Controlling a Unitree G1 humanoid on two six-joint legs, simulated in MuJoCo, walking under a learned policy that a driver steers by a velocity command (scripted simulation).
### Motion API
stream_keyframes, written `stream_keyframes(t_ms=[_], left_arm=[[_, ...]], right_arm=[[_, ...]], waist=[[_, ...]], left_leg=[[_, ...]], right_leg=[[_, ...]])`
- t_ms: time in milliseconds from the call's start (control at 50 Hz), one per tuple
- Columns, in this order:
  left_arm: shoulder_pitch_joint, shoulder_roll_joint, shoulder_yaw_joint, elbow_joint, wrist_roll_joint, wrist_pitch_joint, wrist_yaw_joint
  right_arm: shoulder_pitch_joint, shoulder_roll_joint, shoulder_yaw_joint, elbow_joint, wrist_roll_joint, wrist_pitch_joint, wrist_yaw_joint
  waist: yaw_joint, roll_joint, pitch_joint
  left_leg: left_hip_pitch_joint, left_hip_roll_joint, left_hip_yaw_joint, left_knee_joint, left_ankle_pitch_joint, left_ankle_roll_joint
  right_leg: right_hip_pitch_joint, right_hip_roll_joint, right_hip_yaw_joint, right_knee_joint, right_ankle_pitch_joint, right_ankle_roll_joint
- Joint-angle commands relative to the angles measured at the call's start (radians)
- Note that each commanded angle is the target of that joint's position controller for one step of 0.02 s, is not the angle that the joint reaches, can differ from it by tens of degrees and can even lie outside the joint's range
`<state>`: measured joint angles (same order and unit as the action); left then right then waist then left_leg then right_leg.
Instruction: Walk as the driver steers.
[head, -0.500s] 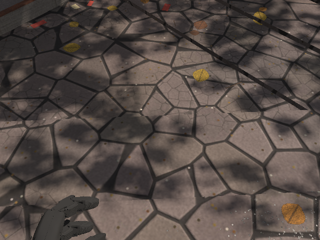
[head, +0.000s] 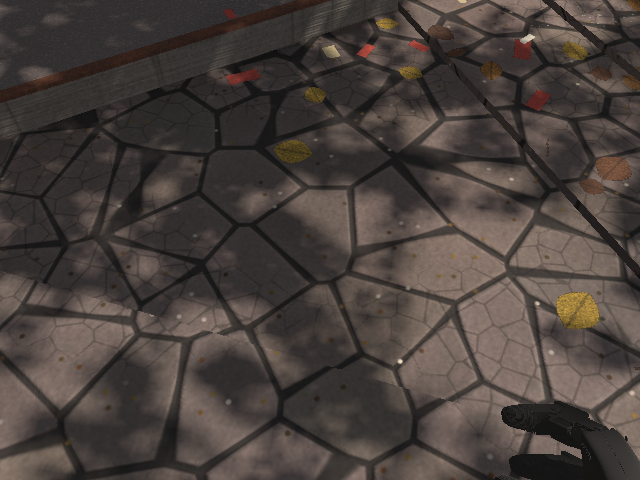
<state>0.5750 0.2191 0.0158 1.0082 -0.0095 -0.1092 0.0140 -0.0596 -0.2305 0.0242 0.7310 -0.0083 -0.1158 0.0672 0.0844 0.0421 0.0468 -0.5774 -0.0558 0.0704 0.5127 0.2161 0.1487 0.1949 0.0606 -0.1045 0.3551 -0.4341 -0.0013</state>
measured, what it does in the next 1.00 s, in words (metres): walks ahead, turning left: left foot, then right foot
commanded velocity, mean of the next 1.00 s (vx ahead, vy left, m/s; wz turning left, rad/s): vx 0.12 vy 0.00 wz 0.58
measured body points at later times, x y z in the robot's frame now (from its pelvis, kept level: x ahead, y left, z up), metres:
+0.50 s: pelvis +0.27 -0.03 -0.02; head +0.30 +0.01 +0.43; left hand +0.35 +0.26 -0.12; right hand +0.49 -0.24 -0.12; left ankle +0.18 +0.06 -0.62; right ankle +0.41 -0.10 -0.74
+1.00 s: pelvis +0.28 +0.01 +0.01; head +0.29 +0.03 +0.46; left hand +0.21 +0.30 -0.11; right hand +0.56 -0.07 -0.08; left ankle +0.22 +0.11 -0.72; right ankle +0.34 -0.09 -0.69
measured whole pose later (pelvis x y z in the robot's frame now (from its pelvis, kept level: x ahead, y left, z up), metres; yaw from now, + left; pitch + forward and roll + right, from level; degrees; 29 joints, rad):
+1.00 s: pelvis +0.28 +0.01 +0.01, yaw +34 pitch +1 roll +1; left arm 0.23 0.28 0.06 0.77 -0.02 0.03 -0.01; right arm 0.11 -0.17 -0.04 0.68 -0.03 0.01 -0.06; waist 0.03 -0.04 -0.01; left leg -0.31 0.04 0.13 0.58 -0.11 0.25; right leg -0.42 -0.05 -0.03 0.87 -0.31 0.09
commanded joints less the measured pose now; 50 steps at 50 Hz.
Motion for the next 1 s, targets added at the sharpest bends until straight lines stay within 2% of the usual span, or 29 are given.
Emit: stream_keyframes(t_ms=[20,40,60,80,100,120,160,220,260,300,340,360,380,400,420,440,460,520,620,680,720,740,760,780,800,820,840,880,1000], left_arm=[[-0.263,0.197,0.038,-0.173,0.046,0.005,0.037],[-0.106,0.038,-0.007,-0.215,0.023,-0.012,0.015],[-0.100,0.106,-0.010,-0.220,0.008,-0.035,0.001],[-0.196,0.171,0.006,-0.255,0.003,-0.041,-0.002],[-0.237,0.197,0.019,-0.258,0.018,-0.041,0.004],[-0.270,0.204,0.028,-0.271,0.034,-0.035,0.011],[-0.319,0.182,0.031,-0.320,0.039,-0.018,0.012],[-0.383,0.127,0.025,-0.381,0.024,-0.020,0.020],[-0.442,0.087,0.022,-0.415,0.016,-0.015,0.013],[-0.460,0.095,0.034,-0.448,-0.006,-0.004,0.005],[-0.428,0.114,0.046,-0.441,-0.005,-0.007,0.006],[-0.376,0.109,0.046,-0.416,0.012,-0.009,0.014],[-0.285,0.119,0.044,-0.427,0.037,-0.003,0.026],[-0.267,0.117,0.037,-0.441,0.059,0.010,0.025],[-0.346,0.160,0.062,-0.439,0.036,0.023,0.018],[-0.392,0.144,0.071,-0.448,0.025,0.035,0.023],[-0.440,0.138,0.066,-0.462,0.027,0.055,0.032],[-0.545,0.164,0.062,-0.466,0.037,0.077,0.042],[-0.498,0.195,0.089,-0.402,0.024,0.092,0.042],[-0.471,0.214,0.098,-0.375,0.003,0.100,0.020],[-0.469,0.194,0.093,-0.359,-0.018,0.096,0.010],[-0.412,0.155,0.082,-0.342,-0.011,0.095,0.005],[-0.487,0.116,0.066,-0.393,0.003,0.092,0.003],[-0.586,0.131,0.065,-0.414,-0.004,0.094,0.008],[-0.551,0.121,0.062,-0.392,-0.020,0.102,0.002],[-0.462,0.102,0.058,-0.340,-0.019,0.115,-0.002],[-0.393,0.113,0.064,-0.303,-0.008,0.120,-0.002],[-0.373,0.153,0.079,-0.275,-0.003,0.127,0.000],[-0.417,0.109,0.042,-0.335,-0.016,0.111,-0.042]], right_arm=[[0.511,-0.265,-0.102,0.104,0.037,-0.002,-0.019],[0.472,-0.283,-0.097,0.055,-0.040,-0.010,-0.024],[0.395,-0.269,-0.120,0.019,-0.034,0.002,-0.030],[0.312,-0.227,-0.117,-0.027,-0.014,0.010,-0.034],[0.261,-0.201,-0.114,-0.030,0.011,0.017,-0.033],[0.239,-0.187,-0.111,-0.045,0.026,0.022,-0.036],[0.240,-0.164,-0.107,-0.050,0.024,0.034,-0.049],[0.263,-0.190,-0.125,-0.046,0.024,0.072,-0.097],[0.289,-0.184,-0.130,-0.042,0.039,0.109,-0.127],[0.297,-0.167,-0.130,-0.044,0.040,0.122,-0.141],[0.265,-0.110,-0.121,-0.069,0.042,0.118,-0.147],[0.306,-0.063,-0.109,-0.062,0.042,0.113,-0.135],[0.345,-0.029,-0.096,-0.067,0.025,0.112,-0.123],[0.526,-0.033,-0.089,-0.084,0.024,0.101,-0.097],[0.557,-0.159,-0.105,-0.109,0.031,0.099,-0.076],[0.476,-0.221,-0.126,-0.100,0.038,0.115,-0.083],[0.422,-0.234,-0.136,-0.103,0.042,0.139,-0.094],[0.378,-0.180,-0.132,-0.140,0.035,0.191,-0.111],[0.283,-0.096,-0.105,-0.184,0.036,0.166,-0.092],[0.287,-0.108,-0.109,-0.174,0.029,0.162,-0.069],[0.358,-0.118,-0.122,-0.145,0.019,0.164,-0.062],[0.377,-0.152,-0.134,-0.126,0.012,0.162,-0.069],[0.414,-0.274,-0.169,-0.109,-0.020,0.161,-0.083],[0.370,-0.237,-0.151,-0.148,-0.056,0.143,-0.088],[0.302,-0.182,-0.120,-0.150,-0.071,0.122,-0.095],[0.241,-0.129,-0.104,-0.141,-0.058,0.107,-0.095],[0.193,-0.113,-0.106,-0.126,-0.035,0.100,-0.094],[0.134,-0.103,-0.104,-0.114,-0.026,0.100,-0.107],[0.173,-0.126,-0.125,-0.101,-0.017,0.120,-0.146]], waist=[[-0.303,0.007,-0.249],[-0.168,0.249,-0.396],[-0.199,0.097,-0.514],[-0.175,0.016,-0.360],[-0.113,-0.109,-0.223],[-0.086,-0.149,-0.164],[-0.051,-0.106,-0.075],[-0.049,-0.018,-0.099],[-0.078,0.011,-0.134],[-0.066,0.048,-0.119],[-0.028,0.028,-0.082],[-0.013,-0.064,-0.112],[0.008,-0.076,-0.236],[-0.087,-0.167,-0.416],[-0.123,-0.250,-0.450],[-0.093,-0.190,-0.368],[-0.094,-0.130,-0.302],[-0.145,-0.099,-0.130],[-0.093,-0.178,-0.222],[-0.083,-0.220,-0.217],[-0.122,-0.211,-0.205],[-0.113,-0.124,-0.174],[-0.141,0.230,-0.153],[-0.189,0.228,-0.135],[-0.143,0.186,-0.158],[-0.092,0.149,-0.149],[-0.063,0.140,-0.139],[-0.056,0.144,-0.087],[-0.112,0.100,-0.138]], left_leg=[[0.749,0.101,-0.178,-0.065,0.390,0.037],[1.136,0.375,-0.720,-0.003,0.588,0.284],[1.118,0.403,-0.768,-0.073,0.487,0.313],[0.949,0.332,-0.675,-0.112,0.442,0.290],[0.741,0.258,-0.582,-0.161,0.394,0.253],[0.597,0.218,-0.534,-0.183,0.373,0.237],[0.358,0.139,-0.456,-0.206,0.427,0.206],[0.135,0.005,-0.368,-0.141,0.406,0.121],[-0.015,-0.058,-0.383,-0.088,0.133,0.011],[-0.084,-0.075,-0.468,-0.033,-0.183,-0.033],[-0.082,-0.114,-0.491,0.118,-0.474,-0.076],[-0.086,-0.162,-0.401,0.333,-0.742,-0.114],[-0.157,-0.170,-0.304,0.638,-0.964,-0.125],[-0.213,-0.140,-0.351,0.864,-1.087,-0.144],[-0.286,-0.038,-0.284,0.972,-0.967,-0.187],[-0.335,0.030,-0.222,1.050,-0.847,-0.220],[-0.305,0.057,-0.200,1.078,-0.762,-0.237],[-0.129,0.098,-0.159,0.996,-0.610,-0.253],[0.005,0.148,-0.104,0.564,-0.508,-0.229],[0.168,0.091,-0.032,0.330,-0.513,-0.193],[0.319,0.041,0.007,0.095,-0.402,-0.145],[0.437,0.035,-0.029,0.006,-0.288,-0.094],[0.466,0.257,-0.415,-0.150,-0.291,0.064],[0.441,0.402,-0.557,-0.258,-0.282,0.162],[0.357,0.427,-0.494,-0.240,-0.234,0.192],[0.336,0.360,-0.362,-0.214,-0.248,0.153],[0.345,0.315,-0.279,-0.197,-0.305,0.113],[0.273,0.262,-0.152,-0.182,-0.246,0.082],[0.403,0.350,-0.121,-0.080,-0.124,0.121]], right_leg=[[-0.437,-0.037,0.013,0.874,0.465,0.078],[-0.940,0.092,0.159,1.256,-0.164,0.137],[-0.955,0.020,0.290,1.254,-0.094,0.077],[-0.948,-0.011,0.280,1.166,-0.059,0.045],[-0.906,-0.038,0.251,1.085,-0.040,0.039],[-0.869,-0.055,0.238,1.011,-0.019,0.045],[-0.788,-0.068,0.218,0.826,0.010,0.055],[-0.618,0.022,0.143,0.454,0.297,0.069],[-0.403,0.107,0.100,0.250,0.525,0.084],[-0.291,0.106,0.156,0.157,0.626,0.097],[-0.229,0.016,0.235,-0.024,0.794,0.080],[-0.139,-0.091,0.272,-0.091,0.930,0.042],[0.035,-0.304,0.395,0.082,1.248,-0.050],[0.145,-0.540,0.550,0.246,1.537,-0.207],[0.121,-0.631,0.661,0.179,1.292,-0.305],[0.037,-0.546,0.594,0.120,0.985,-0.301],[-0.110,-0.481,0.537,0.051,0.719,-0.271],[-0.489,-0.348,0.319,-0.046,0.615,-0.227],[-0.375,-0.339,0.155,-0.032,0.658,-0.217],[-0.395,-0.349,0.119,-0.016,0.574,-0.203],[-0.443,-0.339,0.088,0.067,0.481,-0.149],[-0.573,-0.292,0.037,0.126,0.393,-0.072],[-0.794,-0.124,-0.091,0.333,0.139,0.024],[-0.886,-0.123,0.052,0.576,-0.108,0.026],[-0.810,-0.140,0.144,0.671,-0.132,0.004],[-0.757,-0.141,0.159,0.694,-0.097,0.009],[-0.747,-0.143,0.171,0.683,-0.030,0.024],[-0.698,-0.111,0.121,0.731,0.062,0.065],[-0.647,-0.135,0.074,0.411,0.151,0.092]])
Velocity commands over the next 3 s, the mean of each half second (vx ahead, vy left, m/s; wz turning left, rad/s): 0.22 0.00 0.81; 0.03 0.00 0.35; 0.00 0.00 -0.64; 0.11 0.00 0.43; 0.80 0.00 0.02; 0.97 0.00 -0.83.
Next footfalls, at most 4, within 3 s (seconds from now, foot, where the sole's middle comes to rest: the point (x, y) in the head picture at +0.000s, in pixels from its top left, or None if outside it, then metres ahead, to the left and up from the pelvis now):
0.02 left None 0.21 0.04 -0.76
0.36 right None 0.44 -0.08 -0.78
0.72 left None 0.24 0.14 -0.76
1.08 right None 0.37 -0.06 -0.78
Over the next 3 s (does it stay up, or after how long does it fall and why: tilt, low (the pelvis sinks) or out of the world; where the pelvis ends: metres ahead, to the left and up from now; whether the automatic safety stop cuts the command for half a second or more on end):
stays up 0.85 0.52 -0.01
